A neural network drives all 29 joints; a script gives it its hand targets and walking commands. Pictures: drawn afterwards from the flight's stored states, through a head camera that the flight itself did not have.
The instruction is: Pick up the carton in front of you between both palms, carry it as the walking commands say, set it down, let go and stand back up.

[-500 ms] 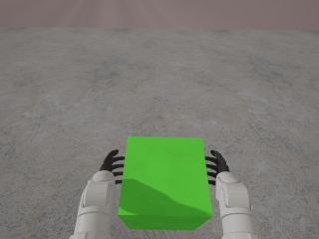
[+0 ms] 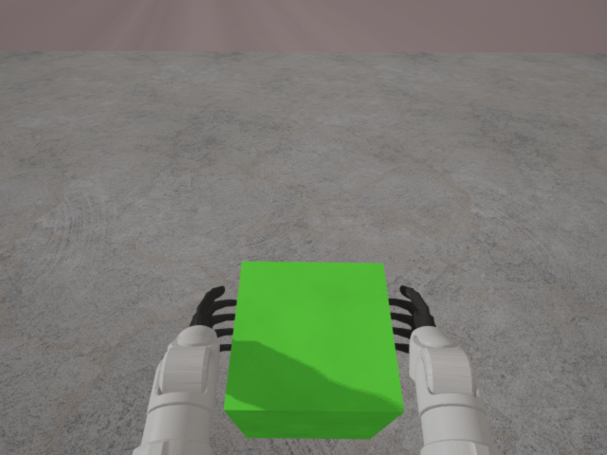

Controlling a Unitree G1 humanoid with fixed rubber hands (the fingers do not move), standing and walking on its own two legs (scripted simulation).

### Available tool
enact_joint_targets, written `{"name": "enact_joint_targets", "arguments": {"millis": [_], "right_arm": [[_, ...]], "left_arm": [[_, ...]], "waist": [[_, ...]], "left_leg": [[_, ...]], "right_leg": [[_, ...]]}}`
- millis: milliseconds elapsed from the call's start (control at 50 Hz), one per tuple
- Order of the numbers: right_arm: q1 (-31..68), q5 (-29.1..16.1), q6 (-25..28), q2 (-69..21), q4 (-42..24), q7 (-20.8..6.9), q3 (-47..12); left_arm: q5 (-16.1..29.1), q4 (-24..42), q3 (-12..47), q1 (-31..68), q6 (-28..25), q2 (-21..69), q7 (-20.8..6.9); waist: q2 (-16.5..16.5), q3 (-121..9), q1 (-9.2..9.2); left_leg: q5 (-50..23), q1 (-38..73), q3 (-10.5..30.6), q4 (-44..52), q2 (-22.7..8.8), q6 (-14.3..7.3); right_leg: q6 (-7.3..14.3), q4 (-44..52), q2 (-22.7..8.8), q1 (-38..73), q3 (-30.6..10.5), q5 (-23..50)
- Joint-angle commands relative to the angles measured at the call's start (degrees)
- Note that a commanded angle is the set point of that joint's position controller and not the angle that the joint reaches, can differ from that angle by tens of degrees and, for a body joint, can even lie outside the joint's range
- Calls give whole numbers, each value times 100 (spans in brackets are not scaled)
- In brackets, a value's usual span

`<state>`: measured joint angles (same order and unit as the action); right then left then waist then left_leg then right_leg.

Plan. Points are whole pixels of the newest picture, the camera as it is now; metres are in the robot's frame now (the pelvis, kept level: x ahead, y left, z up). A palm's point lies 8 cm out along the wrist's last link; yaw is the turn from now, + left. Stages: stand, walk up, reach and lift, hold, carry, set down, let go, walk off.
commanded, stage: set down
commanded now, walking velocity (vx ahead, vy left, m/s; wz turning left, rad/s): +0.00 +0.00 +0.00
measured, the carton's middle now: (310, 356) +0.32 +0.00 -0.06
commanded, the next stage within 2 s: none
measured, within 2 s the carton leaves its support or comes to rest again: neither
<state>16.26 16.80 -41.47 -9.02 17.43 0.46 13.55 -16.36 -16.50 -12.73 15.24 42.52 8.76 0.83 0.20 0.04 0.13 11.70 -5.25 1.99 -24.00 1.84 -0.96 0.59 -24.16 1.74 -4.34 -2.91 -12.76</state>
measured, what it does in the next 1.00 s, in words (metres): lowers itself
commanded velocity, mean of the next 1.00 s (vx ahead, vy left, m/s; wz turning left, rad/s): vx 0.00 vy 0.00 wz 0.00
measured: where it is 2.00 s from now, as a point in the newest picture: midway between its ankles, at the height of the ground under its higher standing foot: outside the picture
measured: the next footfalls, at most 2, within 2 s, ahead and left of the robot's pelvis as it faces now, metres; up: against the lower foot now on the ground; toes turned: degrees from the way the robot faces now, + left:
none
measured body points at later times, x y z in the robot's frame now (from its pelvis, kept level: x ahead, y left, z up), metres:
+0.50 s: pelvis -0.04 +0.00 -0.05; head +0.16 +0.02 +0.35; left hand +0.36 +0.16 -0.14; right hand +0.35 -0.13 -0.13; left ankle +0.02 +0.11 -0.74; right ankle +0.01 -0.12 -0.74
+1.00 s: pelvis -0.06 +0.02 -0.19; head +0.20 +0.04 +0.18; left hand +0.42 +0.17 -0.28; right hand +0.39 -0.12 -0.27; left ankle +0.02 +0.11 -0.74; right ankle +0.01 -0.12 -0.74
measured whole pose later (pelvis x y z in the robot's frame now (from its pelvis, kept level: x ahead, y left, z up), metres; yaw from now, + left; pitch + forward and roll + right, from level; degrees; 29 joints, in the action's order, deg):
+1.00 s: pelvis -0.06 +0.02 -0.19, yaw -2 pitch +43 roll -3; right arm 48.7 15.2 -16.1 -11.7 29.1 7.7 32.1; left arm -17.4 -40.8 -23.4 55.2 17.2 -0.8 1.8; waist 1.0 -8.8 0.6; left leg 24.7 -98.9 3.1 -81.3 4.9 -1.2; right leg -3.0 -80.1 5.3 -96.8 -3.6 -26.0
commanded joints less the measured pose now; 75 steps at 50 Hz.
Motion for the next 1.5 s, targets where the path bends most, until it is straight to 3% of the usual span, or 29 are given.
{"name": "enact_joint_targets", "arguments": {"millis": [0, 140, 220, 260, 340, 460, 520, 580, 680, 740, 860, 1080, 1480], "right_arm": [[2931, -1455, 287, -5551, 12, -1465, -2767], [3948, -641, 891, -5449, 1487, -1299, -1323], [3983, 1, 1464, -4858, 1950, -1038, -412], [3957, 142, 1836, -4604, 1976, -924, -236], [4162, 39, 2619, -4677, 1933, -835, -576], [4957, -563, 3355, -5153, 1413, -789, -1894], [5350, -852, 3376, -5198, 1031, -781, -2390], [5570, -953, 3207, -5229, 980, -830, -2492], [5845, -769, 2744, -5330, 1452, -1038, -2010], [6102, -674, 2561, -5326, 1674, -1107, -1677], [6622, -734, 2573, -5214, 1747, -1022, -1447], [7531, -1216, 2665, -4962, 1502, -629, -1715], [9124, -1355, 2789, -4067, 1771, -182, -1020]], "left_arm": [[1492, 145, 2786, 3169, -385, 5444, -1499], [586, -1385, 1340, 4326, -1057, 4922, -1525], [-106, -2015, 426, 4317, -1676, 4192, -1412], [-277, -2143, 246, 4234, -2035, 3903, -1370], [-156, -2233, 637, 4394, -2761, 4027, -1370], [486, -1868, 1981, 5235, -3431, 4540, -1424], [770, -1510, 2494, 5621, -3423, 4638, -1397], [822, -1544, 2587, 5778, -3243, 4716, -1401], [560, -2234, 2072, 5932, -2796, 4787, -1546], [442, -2563, 1741, 6134, -2631, 4749, -1606], [487, -2786, 1540, 6620, -2671, 4591, -1583], [1015, -2631, 1990, 7522, -2761, 4134, -1347], [1333, -3404, 1790, 9013, -2855, 2945, -1164]], "waist": [[22, -1197, -10], [77, -718, 5], [88, -802, -62], [51, -1076, -82], [-40, -2133, -45], [-167, -4797, 45], [-258, -6078, 37], [-286, -6359, 15], [-272, -5518, -16], [-270, -5326, -26], [-272, -5683, -3], [-423, -6893, 8], [-621, -6426, 22]], "left_leg": [[-755, 420, 336, 226, 195, -15], [104, -572, 222, -263, 224, -105], [-227, -1367, 167, -761, 307, -112], [-535, -1712, 130, -1033, 364, -83], [-1205, -2112, 166, -1602, 441, -44], [-2312, -2348, 181, -2673, 482, 68], [-2609, -2337, 184, -3157, 482, 161], [-2084, -2836, 139, -3463, 517, 190], [-581, -4139, 46, -3692, 550, 124], [-196, -4603, 12, -3887, 569, 102], [-347, -5290, -51, -4578, 619, 115], [-680, -5788, -122, -5829, 663, 225], [-342, -6969, -140, -7374, 594, 229]], "right_leg": [[2, 333, 194, -111, -289, 841], [36, -100, 202, -843, -272, 31], [-60, -573, 285, -1512, -205, 359], [-118, -851, 352, -1836, -165, 685], [-158, -1428, 479, -2401, -118, 1239], [-245, -2517, 629, -3280, -6, 1880], [-303, -2986, 679, -3832, 66, 1869], [-294, -3341, 725, -4530, 151, 1347], [-244, -3744, 749, -5728, 292, 142], [-247, -3991, 767, -6275, 362, -190], [-298, -4639, 827, -7033, 453, -133], [-414, -5889, 937, -7811, 614, -2], [-486, -7578, 961, -9076, 843, -372]]}}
